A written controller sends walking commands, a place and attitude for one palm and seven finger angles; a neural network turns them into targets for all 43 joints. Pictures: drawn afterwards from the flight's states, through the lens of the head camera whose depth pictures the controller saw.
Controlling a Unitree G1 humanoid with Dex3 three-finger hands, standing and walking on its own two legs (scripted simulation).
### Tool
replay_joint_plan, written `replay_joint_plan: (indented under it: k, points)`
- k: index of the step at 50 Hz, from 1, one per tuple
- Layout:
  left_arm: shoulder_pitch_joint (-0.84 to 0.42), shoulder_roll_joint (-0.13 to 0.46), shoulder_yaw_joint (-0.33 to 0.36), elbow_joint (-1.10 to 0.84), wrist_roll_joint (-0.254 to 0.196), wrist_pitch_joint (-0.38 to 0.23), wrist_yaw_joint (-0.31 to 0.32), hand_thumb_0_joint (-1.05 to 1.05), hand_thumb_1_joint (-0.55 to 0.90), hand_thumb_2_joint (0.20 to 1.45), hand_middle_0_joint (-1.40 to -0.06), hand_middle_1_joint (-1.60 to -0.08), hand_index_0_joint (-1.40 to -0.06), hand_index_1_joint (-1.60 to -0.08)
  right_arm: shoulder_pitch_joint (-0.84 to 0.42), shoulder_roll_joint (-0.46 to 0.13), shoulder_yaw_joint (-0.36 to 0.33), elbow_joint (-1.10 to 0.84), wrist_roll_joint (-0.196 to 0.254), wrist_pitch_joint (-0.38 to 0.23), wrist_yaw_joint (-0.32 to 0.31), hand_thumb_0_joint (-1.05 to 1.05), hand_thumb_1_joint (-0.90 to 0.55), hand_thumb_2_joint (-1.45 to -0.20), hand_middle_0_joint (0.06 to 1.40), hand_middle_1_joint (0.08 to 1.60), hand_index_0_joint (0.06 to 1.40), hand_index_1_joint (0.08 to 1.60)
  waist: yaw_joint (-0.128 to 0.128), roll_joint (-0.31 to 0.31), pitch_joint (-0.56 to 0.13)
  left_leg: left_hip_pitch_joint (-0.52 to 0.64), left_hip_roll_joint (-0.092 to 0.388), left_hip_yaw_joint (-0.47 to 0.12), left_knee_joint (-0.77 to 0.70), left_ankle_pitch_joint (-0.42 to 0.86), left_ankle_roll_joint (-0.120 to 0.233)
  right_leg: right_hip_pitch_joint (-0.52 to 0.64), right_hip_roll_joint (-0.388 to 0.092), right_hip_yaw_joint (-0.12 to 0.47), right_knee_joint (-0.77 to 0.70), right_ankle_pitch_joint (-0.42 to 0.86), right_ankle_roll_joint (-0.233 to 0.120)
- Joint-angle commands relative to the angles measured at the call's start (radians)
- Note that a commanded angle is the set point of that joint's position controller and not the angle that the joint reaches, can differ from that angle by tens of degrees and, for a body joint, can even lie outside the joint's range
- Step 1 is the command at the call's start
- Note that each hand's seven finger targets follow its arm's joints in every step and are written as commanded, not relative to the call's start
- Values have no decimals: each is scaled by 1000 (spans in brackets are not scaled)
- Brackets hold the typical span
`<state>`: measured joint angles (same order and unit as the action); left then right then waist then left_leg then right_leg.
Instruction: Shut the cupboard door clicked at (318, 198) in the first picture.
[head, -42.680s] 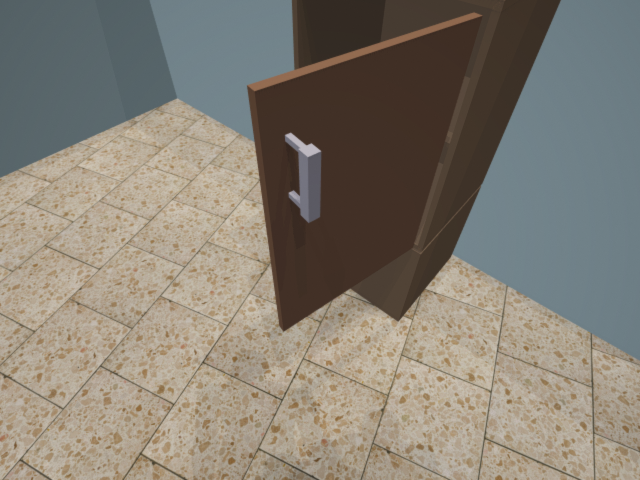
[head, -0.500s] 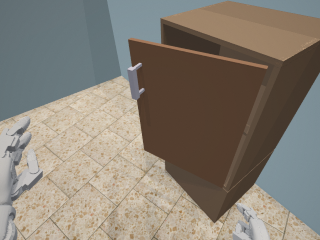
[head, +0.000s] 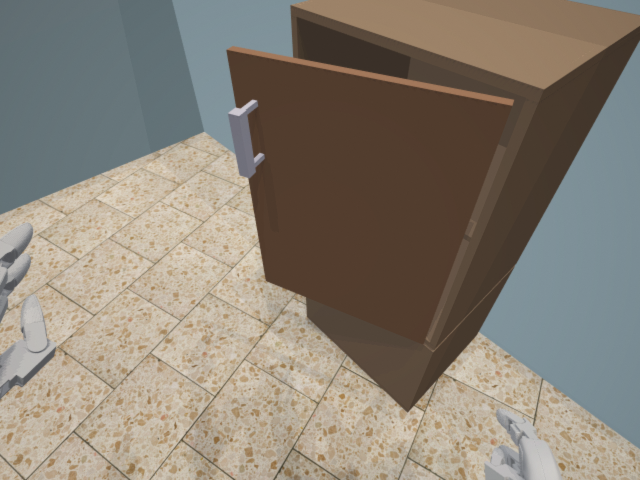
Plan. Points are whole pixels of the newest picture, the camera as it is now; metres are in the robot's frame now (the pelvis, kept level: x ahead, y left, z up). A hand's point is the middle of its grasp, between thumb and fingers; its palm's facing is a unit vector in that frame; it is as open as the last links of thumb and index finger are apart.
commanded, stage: step back with the hand held close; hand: left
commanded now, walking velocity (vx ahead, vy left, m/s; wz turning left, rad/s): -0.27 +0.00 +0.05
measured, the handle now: (249, 138) +0.63 +0.17 +0.12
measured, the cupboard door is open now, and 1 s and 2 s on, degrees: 21 21 21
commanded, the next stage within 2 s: stop stepping back and stand still in 0.96 s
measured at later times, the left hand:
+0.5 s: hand out of the picture +0.13 +0.28 +0.17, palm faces +0.49 -0.75 -0.44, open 7.4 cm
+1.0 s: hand out of the picture +0.07 +0.25 +0.18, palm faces +0.37 -0.84 -0.40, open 7.4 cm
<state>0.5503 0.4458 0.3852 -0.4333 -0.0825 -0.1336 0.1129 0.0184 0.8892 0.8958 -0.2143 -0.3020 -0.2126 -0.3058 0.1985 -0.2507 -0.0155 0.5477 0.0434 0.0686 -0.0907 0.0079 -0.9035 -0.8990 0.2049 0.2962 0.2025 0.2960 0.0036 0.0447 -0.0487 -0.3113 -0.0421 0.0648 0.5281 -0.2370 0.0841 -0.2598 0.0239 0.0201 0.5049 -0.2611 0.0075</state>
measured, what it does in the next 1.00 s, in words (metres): walks backwards: right foot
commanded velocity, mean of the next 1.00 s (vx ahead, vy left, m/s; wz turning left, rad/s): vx -0.36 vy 0.00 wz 0.02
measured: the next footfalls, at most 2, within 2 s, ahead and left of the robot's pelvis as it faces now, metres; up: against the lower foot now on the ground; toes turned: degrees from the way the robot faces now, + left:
right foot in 0.90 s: -0.22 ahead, -0.11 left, +0.00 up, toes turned -1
left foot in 1.32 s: -0.17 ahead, +0.13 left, +0.00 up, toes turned +2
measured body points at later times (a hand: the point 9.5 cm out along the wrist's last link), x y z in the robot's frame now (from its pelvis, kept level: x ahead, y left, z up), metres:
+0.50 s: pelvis -0.07 +0.01 -0.02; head -0.08 +0.02 +0.43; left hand +0.09 +0.32 +0.19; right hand +0.09 -0.23 -0.10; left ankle +0.03 +0.06 -0.73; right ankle +0.00 -0.12 -0.73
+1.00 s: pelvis -0.16 +0.00 -0.01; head -0.12 +0.03 +0.44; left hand +0.04 +0.29 +0.20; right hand +0.05 -0.22 -0.08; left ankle +0.03 +0.07 -0.73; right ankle -0.25 -0.13 -0.73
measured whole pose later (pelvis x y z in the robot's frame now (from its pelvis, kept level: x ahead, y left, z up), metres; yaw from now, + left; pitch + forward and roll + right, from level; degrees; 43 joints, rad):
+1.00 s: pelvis -0.16 +0.00 -0.01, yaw -1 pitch +3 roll -5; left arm 0.43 0.43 0.41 -0.55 -0.06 -0.28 0.11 0.02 0.89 0.90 -0.21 -0.30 -0.21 -0.31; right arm 0.09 -0.17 0.00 0.64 0.00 -0.12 -0.04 0.01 -0.90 -0.90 0.21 0.30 0.21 0.30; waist 0.03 0.02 0.02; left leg -0.56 0.06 0.09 0.41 0.08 0.09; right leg -0.15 0.10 0.02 0.47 -0.38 0.01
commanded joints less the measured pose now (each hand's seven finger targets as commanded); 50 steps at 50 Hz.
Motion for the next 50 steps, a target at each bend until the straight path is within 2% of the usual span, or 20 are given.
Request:
replay_joint_plan:
  k: [1, 2, 6, 8, 11, 15, 16, 20, 21, 25, 27, 30, 33, 36, 40, 43, 46, 47, 48, 50]
  points:
    - [-30, 210, 181, -207, 9, -73, 41, 0, 900, 900, -200, -300, -200, -300, -103, -131, -44, -159, -13, -61, -9, 0, -900, -900, 200, 300, 200, 300, 9, 31, -83, -106, 169, -189, -143, 72, -3, 113, -60, 83, 2, 178, -6]
    - [-35, 173, 146, -217, 10, -78, 39, 0, 900, 900, -200, -300, -200, -300, -97, -121, -39, -162, -10, -65, -8, 0, -900, -900, 200, 300, 200, 300, 5, 32, -82, -129, 173, -198, -152, 35, -1, 125, -57, 75, 14, 158, -7]
    - [-73, 198, 188, -220, 32, -101, 47, 0, 900, 900, -200, -300, -200, -300, -91, -139, -44, -160, -17, -92, -12, 0, -900, -900, 200, 300, 200, 300, 5, 75, -27, -326, 204, -251, -240, -282, 26, 207, -22, 66, 78, 78, -1]
    - [-95, 163, 161, -228, 37, -112, 45, 0, 900, 900, -200, -300, -200, -300, -79, -134, -41, -159, -17, -104, -11, 0, -900, -900, 200, 300, 200, 300, -1, 70, -20, -381, 211, -268, -254, -363, 33, 229, -16, 65, 109, 64, -1]
    - [-105, 186, 194, -232, 51, -128, 46, 0, 900, 900, -200, -300, -200, -300, -69, -141, -47, -149, -24, -123, -9, 0, -900, -900, 200, 300, 200, 300, 2, 65, -28, -427, 220, -284, -259, -417, 41, 263, -6, 64, 135, 65, 1]
    - [-134, 146, 164, -242, 57, -139, 45, 0, 900, 900, -200, -300, -200, -300, -59, -135, -45, -144, -27, -138, -4, 0, -900, -900, 200, 300, 200, 300, -4, 70, -11, -478, 225, -288, -251, -492, 43, 256, -8, 69, 166, 1, -5]
    - [-134, 178, 197, -242, 64, -143, 47, 0, 900, 900, -200, -300, -200, -300, -58, -142, -48, -137, -31, -143, -3, 0, -900, -900, 200, 300, 200, 300, 0, 67, -18, -481, 228, -294, -254, -496, 43, 265, -5, 71, 166, -7, -6]
    - [-141, 141, 169, -231, 66, -149, 46, 0, 900, 900, -200, -300, -200, -300, -54, -130, -48, -134, -30, -144, 2, 0, -900, -900, 200, 300, 200, 300, -6, 41, 15, -523, 210, -265, -191, -519, 38, 224, -24, 125, 156, -47, -24]
    - [-140, 174, 202, -235, 73, -158, 47, 0, 900, 900, -200, -300, -200, -300, -55, -136, -51, -126, -35, -148, 5, 0, -900, -900, 200, 300, 200, 300, -5, 37, 13, -513, 205, -265, -176, -513, 33, 204, -32, 146, 136, -66, -30]
    - [-132, 158, 173, -248, 62, -169, 55, 0, 900, 900, -200, -300, -200, -300, -47, -109, -43, -114, -38, -147, 15, 0, -900, -900, 200, 300, 200, 300, -14, -60, 9, -354, 139, -213, -22, -378, -10, -6, -128, 258, -17, -144, -74]
    - [-121, 167, 172, -268, 57, -177, 62, 0, 900, 900, -200, -300, -200, -300, -49, -94, -37, -102, -40, -146, 19, 0, -900, -900, 200, 300, 200, 300, -18, -80, -19, -256, 130, -207, 1, -301, -27, -81, -152, 256, -54, -161, -84]
    - [-88, 181, 196, -275, 56, -190, 69, 0, 900, 900, -200, -300, -200, -300, -53, -106, -39, -103, -38, -151, 16, 0, -900, -900, 200, 300, 200, 300, -20, -9, -48, -266, 158, -230, -79, -325, -8, -42, -90, 176, -7, -152, -52]
    - [-84, 177, 229, -297, 60, -208, 62, 0, 900, 900, -200, -300, -200, -300, -75, -127, -47, -112, -37, -177, 5, 0, -900, -900, 200, 300, 200, 300, -5, 167, -72, -502, 299, -365, -302, -484, 52, 235, 43, 42, 279, -1, -2]
    - [-76, 197, 259, -253, 58, -206, 45, 0, 900, 900, -200, -300, -200, -300, -71, -130, -64, -101, -40, -201, 8, 0, -900, -900, 200, 300, 200, 300, -2, 146, -67, -505, 359, -386, -348, -513, 61, 253, 82, 25, 378, -106, 7]
    - [-81, 140, 175, -260, 20, -211, 28, 0, 900, 900, -200, -300, -200, -300, -60, -100, -45, -54, -56, -225, 26, 0, -900, -900, 200, 300, 200, 300, 1, 109, -32, -237, 318, -345, -358, -312, 3, 87, 71, -3, 137, -237, -14]
    - [-135, 148, 145, -306, 16, -231, 28, 0, 900, 900, -200, -300, -200, -300, -60, -92, -41, -17, -52, -231, 38, 0, -900, -900, 200, 300, 200, 300, 3, 107, -148, 94, 278, -260, -228, 69, -57, -7, 13, 43, -139, -112, -16]
    - [-163, 197, 176, -351, 27, -231, 38, 0, 900, 900, -200, -300, -200, -300, -49, -92, -54, 7, -54, -229, 40, 0, -900, -900, 200, 300, 200, 300, 9, 115, -324, 348, 229, -152, -102, 541, -86, -22, 0, 28, -143, 101, -10]
    - [-195, 167, 132, -387, 21, -223, 28, 0, 900, 900, -200, -300, -200, -300, -62, -79, -56, -9, -39, -230, 42, 0, -900, -900, 200, 300, 200, 300, -8, 77, -374, 436, 202, -108, -77, 582, -80, -50, 17, -10, -90, 161, 14]
    - [-168, 197, 162, -395, 12, -217, 23, 0, 900, 900, -200, -300, -200, -300, -80, -86, -64, -31, -28, -231, 41, 0, -900, -900, 200, 300, 200, 300, -11, 64, -388, 472, 211, -115, -89, 531, -58, -81, 38, -25, -38, 103, 42]
    - [-14, 234, 245, -349, -15, -193, 15, 0, 900, 900, -200, -300, -200, -300, -116, -80, -58, -78, -36, -210, 44, 0, -900, -900, 200, 300, 200, 300, 7, 141, -342, 293, 253, -167, -224, 244, -38, -25, 69, -46, 15, -175, 30]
